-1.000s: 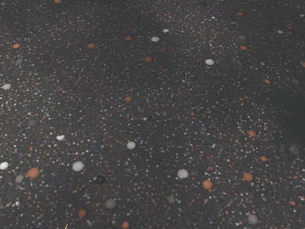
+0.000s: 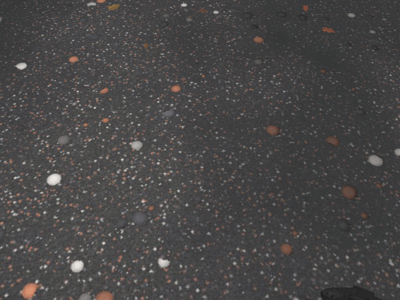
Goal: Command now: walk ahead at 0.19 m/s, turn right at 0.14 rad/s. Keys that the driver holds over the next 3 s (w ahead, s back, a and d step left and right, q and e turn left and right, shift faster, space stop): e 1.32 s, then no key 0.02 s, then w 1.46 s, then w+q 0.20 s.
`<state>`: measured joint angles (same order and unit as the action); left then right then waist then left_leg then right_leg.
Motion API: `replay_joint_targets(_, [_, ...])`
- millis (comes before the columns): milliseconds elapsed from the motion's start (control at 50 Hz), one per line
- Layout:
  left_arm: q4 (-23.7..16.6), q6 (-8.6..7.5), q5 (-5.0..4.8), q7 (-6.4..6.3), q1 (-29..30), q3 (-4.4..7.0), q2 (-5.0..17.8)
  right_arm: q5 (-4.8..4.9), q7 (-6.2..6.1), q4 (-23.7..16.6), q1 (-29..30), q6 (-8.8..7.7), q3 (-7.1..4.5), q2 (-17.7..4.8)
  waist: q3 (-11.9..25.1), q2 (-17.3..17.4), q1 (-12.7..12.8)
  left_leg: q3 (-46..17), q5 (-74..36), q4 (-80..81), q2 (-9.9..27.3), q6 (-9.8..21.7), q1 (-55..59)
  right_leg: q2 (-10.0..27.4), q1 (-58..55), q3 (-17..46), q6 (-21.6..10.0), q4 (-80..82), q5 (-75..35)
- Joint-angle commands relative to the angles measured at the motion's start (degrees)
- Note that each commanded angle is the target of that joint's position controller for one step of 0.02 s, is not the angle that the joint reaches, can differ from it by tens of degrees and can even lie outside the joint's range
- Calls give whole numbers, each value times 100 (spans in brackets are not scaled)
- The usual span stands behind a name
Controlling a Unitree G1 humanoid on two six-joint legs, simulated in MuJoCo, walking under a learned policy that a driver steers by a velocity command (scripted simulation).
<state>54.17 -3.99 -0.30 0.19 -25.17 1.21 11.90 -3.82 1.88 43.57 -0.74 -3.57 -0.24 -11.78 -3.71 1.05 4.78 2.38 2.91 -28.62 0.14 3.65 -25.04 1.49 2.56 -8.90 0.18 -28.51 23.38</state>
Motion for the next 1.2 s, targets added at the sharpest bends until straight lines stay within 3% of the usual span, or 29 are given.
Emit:
replay_joint_targets(20, [-365,84,-273,-117,-674,40,377,250,-210,224,-2128,-35,-380,-1289,3024,1124,-916,-2340,-6296,-290,2769,1491,4473,-321,2164,785,-189,-3553,1567])
replay_joint_targets(40, [-340,206,-147,-156,-373,188,753,392,-232,177,-1910,44,-377,-1180,2553,535,-863,-1756,-5495,-15,2441,1378,3801,-145,2375,1130,-208,-3860,1470])
replay_joint_targets(80, [-419,300,50,-119,116,227,638,359,-323,104,-1167,90,-235,-727,1096,400,-539,-1083,-3643,724,1929,981,2319,96,2630,1043,-152,-3689,754])
replay_joint_targets(100, [-400,386,144,-90,90,248,583,371,-377,97,-960,102,-199,-599,762,464,-358,-780,-2999,1012,1730,817,1708,174,2408,1009,-81,-3517,424])
replay_joint_targets(120, [-343,477,204,-67,-70,256,491,339,-403,77,-878,106,-202,-598,721,512,-264,-556,-2740,1141,1642,794,1302,110,2118,879,-19,-3635,208])
replay_joint_targets(180, [-420,648,175,-54,-68,320,423,272,-412,42,-721,66,-239,-641,793,472,-113,-205,-1735,1355,1636,948,798,62,1982,788,55,-3682,-62])
replay_joint_targets(240, [-660,760,209,-3,411,323,416,231,-437,104,-769,118,-263,-647,583,667,-214,-62,-61,1551,1627,911,689,194,2170,730,28,-2928,-373])
replay_joint_targets(340, [-1033,808,185,115,902,307,502,203,-400,174,-998,266,-384,-941,693,626,-443,-47,709,1334,1911,879,905,118,1791,485,-127,-1867,-78])
replay_joint_targets(400, [-1147,748,149,138,801,309,513,243,-381,180,-935,357,-467,-1140,707,509,-335,119,846,865,1941,583,864,-13,1207,326,-323,-837,-226])
replay_joint_targets(420, [-1095,694,151,129,613,330,579,237,-371,220,-1033,401,-486,-1126,688,238,-270,326,1014,456,1805,288,646,-98,803,426,-422,-189,-536])
replay_joint_targets(440, [-1094,616,193,88,511,390,866,213,-331,274,-1293,473,-473,-925,481,-712,-290,766,1641,-587,1342,-148,292,433,709,1433,-564,970,-626])
replay_joint_targets(460, [-1338,579,181,36,683,554,1691,262,-320,-33,-1377,527,-362,-464,196,-2173,-478,1013,3334,-1851,244,-658,-1122,2023,562,3830,-1155,1453,-1810])
replay_joint_targets(480, [-1210,605,213,-53,300,653,1808,191,-376,-169,-675,600,-381,-705,37,-1478,-25,95,3269,-2794,94,-615,-1164,2113,1097,3751,-1679,1556,-2187])
replay_joint_targets(500, [-1187,616,194,-104,495,581,1542,267,-360,-174,-682,623,-393,-700,7,-1070,-276,-213,2720,-3083,175,-589,-1071,1719,1248,3234,-1605,1470,-1948])
replay_joint_targets(520, [-1273,634,143,-107,950,514,1328,322,-330,-91,-811,584,-411,-729,-24,-869,-502,-326,2130,-3042,207,-530,-989,1293,1302,2759,-1359,1436,-1678])
replay_joint_targets(540, [-1397,635,126,-91,1305,486,1237,272,-316,-10,-938,541,-444,-813,131,-893,-614,-309,1806,-3117,138,-481,-966,1011,1122,2514,-1215,1341,-1896])
replay_joint_targets(560, [-1485,616,91,-79,1426,454,1111,189,-290,81,-1114,527,-472,-878,345,-856,-630,-274,1655,-3287,88,-482,-892,881,931,2348,-1224,1221,-2418])
replay_joint_targets(600, [-1487,566,46,-35,1234,445,1073,203,-261,66,-1153,533,-474,-814,651,-571,-575,-326,1656,-3380,40,-529,-856,878,581,2370,-1282,1058,-3033])
replay_joint_targets(760, [-1489,584,121,-50,811,546,1335,294,-342,-273,-744,561,-384,-744,601,-786,-231,-492,2027,-1987,-88,-584,-641,902,301,3142,-1486,883,-2632])
replay_joint_targets(860, [-1586,628,143,31,1121,588,1424,381,-384,-406,-950,477,-353,-808,719,-853,-341,-498,2143,-1088,-336,-416,299,742,698,3633,-1314,689,-3073])
replay_joint_targets(900, [-1625,651,97,52,1406,591,1404,399,-420,-369,-1305,422,-334,-775,738,-811,-587,-466,1702,-67,-417,-322,1054,514,1009,3696,-1033,540,-2900])
replay_joint_targets(920, [-1664,652,42,39,1560,570,1328,366,-464,-323,-1551,378,-347,-826,726,-691,-750,-543,1178,797,-271,-269,1683,272,1413,3593,-749,354,-2343])
replay_joint_targets(940, [-1732,627,6,26,1431,487,1009,273,-522,-362,-1588,350,-436,-1281,730,123,-646,-1516,1504,1496,784,-22,2195,-217,2063,3060,-379,-361,-1020])
replay_joint_targets(960, [-1773,602,5,-10,1059,432,728,262,-520,-591,-1071,383,-514,-1805,625,1300,-371,-3047,960,1806,2160,541,2350,-1281,3056,1718,-122,-1532,775])
replay_joint_targets(980, [-1695,622,239,-30,1174,554,1277,195,-466,-579,-1134,412,-518,-1649,547,951,-487,-2927,216,1558,2411,1054,1595,-828,2864,1533,-49,-2726,1021])
replay_joint_targets(1000, [-1601,644,225,2,1160,614,1371,235,-429,-647,-900,401,-391,-1204,414,508,-326,-2399,-74,1480,2037,1025,1346,-714,2685,1628,-42,-3215,694])
replay_joint_targets(1020, [-1480,689,214,51,1035,613,1304,261,-403,-691,-608,399,-332,-988,251,371,-194,-1743,-220,1406,1609,832,1183,-670,2619,1555,1,-3572,323])
replay_joint_targets(1080, [-1401,783,137,210,935,567,1186,243,-441,-761,-631,386,-319,-965,371,682,-283,-882,-946,1189,1158,691,1708,-613,2872,1280,226,-3872,-64])
replay_joint_targets(1200, [-1649,858,105,275,1529,431,968,235,-406,-568,-1271,367,-437,-1185,474,763,-676,-667,-1272,967,1535,865,2460,-327,2830,1009,348,-2641,169])
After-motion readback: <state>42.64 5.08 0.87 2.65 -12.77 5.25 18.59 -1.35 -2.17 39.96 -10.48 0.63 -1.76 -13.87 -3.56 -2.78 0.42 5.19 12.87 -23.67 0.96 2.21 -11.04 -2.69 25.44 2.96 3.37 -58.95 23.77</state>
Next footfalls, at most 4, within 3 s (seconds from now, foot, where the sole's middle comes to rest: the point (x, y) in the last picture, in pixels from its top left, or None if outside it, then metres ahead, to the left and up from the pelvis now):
0.44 right None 0.05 -0.11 -0.77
0.94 left None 0.12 0.06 -0.77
1.38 right None -0.04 -0.08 -0.77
1.94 left None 0.31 -0.19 -0.77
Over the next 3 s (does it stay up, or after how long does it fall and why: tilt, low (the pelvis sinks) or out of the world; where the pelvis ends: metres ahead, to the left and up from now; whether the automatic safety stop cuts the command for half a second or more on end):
stays up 0.54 -0.58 0.00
